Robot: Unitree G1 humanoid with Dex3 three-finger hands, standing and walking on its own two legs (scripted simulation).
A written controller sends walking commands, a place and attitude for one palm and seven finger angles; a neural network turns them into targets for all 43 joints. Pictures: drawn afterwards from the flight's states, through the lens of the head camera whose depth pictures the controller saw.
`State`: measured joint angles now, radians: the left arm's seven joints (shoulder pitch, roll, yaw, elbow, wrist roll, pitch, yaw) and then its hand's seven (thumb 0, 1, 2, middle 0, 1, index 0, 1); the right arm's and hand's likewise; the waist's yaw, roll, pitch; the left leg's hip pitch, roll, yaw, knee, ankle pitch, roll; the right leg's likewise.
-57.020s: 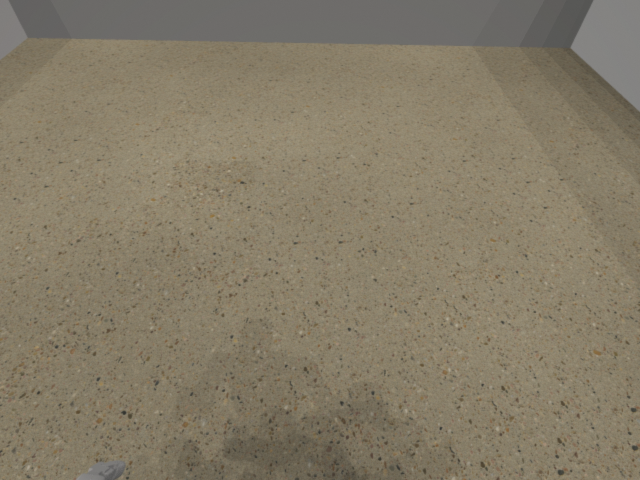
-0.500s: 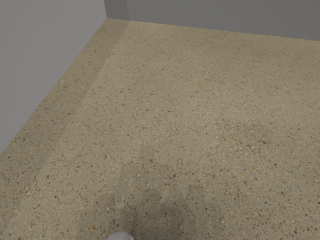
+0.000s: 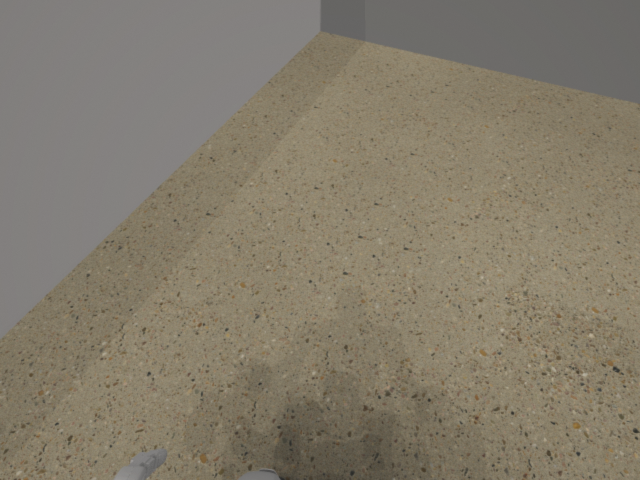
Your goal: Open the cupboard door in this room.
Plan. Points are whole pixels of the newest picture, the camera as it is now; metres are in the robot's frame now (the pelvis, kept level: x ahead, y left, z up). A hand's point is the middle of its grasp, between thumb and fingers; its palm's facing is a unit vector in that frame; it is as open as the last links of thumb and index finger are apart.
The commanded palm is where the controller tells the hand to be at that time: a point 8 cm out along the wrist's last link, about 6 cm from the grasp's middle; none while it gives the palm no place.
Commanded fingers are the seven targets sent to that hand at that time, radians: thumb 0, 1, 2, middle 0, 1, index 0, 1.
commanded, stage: turn to face it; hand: left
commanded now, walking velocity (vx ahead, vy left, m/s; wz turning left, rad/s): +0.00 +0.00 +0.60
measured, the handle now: out of the picture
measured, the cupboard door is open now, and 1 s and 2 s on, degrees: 46 46 46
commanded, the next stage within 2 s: none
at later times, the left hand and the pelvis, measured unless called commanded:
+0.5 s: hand out of the picture +0.05 +0.21 -0.16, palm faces +0.35 -0.90 -0.27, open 7.4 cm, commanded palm none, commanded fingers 0.00 0.90 0.90 -0.20 -0.30 -0.20 -0.30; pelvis +0.04 -0.03 +0.00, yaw +20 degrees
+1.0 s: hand out of the picture -0.02 +0.17 -0.18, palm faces +0.63 -0.74 -0.23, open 7.4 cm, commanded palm none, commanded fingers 0.00 0.90 0.90 -0.20 -0.30 -0.20 -0.30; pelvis +0.06 -0.04 +0.00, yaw +40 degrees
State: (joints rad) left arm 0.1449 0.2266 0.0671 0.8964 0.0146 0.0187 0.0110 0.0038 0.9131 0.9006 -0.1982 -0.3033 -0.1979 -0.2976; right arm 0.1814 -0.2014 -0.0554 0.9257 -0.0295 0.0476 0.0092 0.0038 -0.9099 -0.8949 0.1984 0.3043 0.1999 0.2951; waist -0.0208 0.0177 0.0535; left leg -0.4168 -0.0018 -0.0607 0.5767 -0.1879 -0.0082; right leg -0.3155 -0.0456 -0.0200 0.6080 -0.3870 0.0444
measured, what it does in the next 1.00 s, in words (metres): steps on the spot, turning left: left foot, then right foot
